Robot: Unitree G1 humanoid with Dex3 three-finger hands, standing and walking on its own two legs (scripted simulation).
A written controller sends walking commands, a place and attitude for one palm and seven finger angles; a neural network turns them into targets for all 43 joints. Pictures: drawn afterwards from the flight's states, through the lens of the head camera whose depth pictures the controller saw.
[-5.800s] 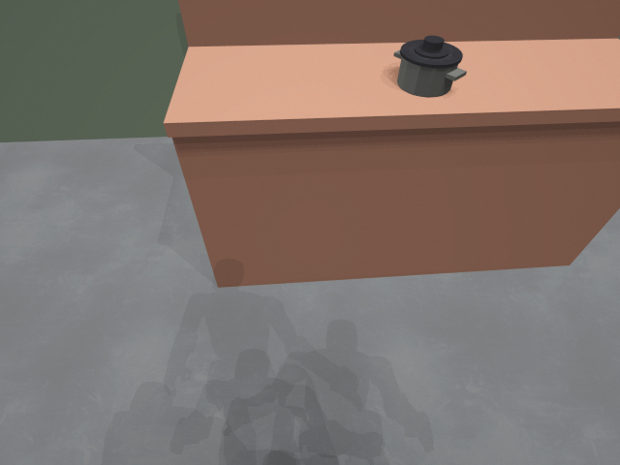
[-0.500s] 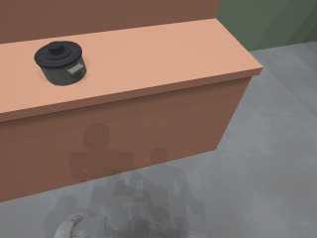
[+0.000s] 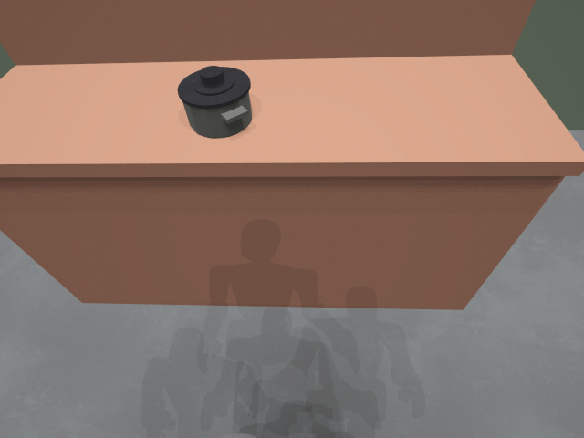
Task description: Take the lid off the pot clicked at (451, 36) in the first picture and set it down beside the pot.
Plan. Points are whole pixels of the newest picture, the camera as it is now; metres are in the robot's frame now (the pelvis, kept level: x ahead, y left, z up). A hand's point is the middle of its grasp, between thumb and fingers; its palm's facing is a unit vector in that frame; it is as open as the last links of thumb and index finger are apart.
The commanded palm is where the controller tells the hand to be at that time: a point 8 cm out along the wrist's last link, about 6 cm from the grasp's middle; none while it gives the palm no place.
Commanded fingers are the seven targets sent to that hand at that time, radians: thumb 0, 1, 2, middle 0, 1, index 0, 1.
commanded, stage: take the last steps up to it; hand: left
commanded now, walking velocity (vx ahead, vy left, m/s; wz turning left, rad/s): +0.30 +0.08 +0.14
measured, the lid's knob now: (211, 75) +0.78 +0.25 +0.09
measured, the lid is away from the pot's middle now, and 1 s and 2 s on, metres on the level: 0.00 0.00 0.00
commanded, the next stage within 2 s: come to a stop and stand still in 0.74 s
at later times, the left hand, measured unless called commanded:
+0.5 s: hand (147, 431) +0.15 +0.27 -0.18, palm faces +0.07 -0.98 -0.17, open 7.4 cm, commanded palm none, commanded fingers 0.00 0.90 0.90 -0.20 -0.30 -0.20 -0.30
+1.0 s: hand (183, 338) +0.30 +0.24 -0.17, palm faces +0.05 -0.97 -0.22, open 7.3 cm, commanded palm none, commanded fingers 0.00 0.90 0.90 -0.20 -0.30 -0.20 -0.30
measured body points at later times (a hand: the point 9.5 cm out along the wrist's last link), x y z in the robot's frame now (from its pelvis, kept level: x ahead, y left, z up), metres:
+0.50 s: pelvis +0.10 +0.08 -0.01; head +0.12 +0.09 +0.44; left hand +0.14 +0.32 -0.17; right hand +0.05 -0.15 -0.15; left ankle -0.03 +0.14 -0.75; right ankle +0.20 -0.04 -0.68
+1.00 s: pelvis +0.28 +0.07 +0.00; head +0.30 +0.05 +0.45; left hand +0.30 +0.30 -0.15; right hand +0.33 -0.17 -0.17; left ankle +0.34 +0.23 -0.71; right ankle +0.28 -0.01 -0.75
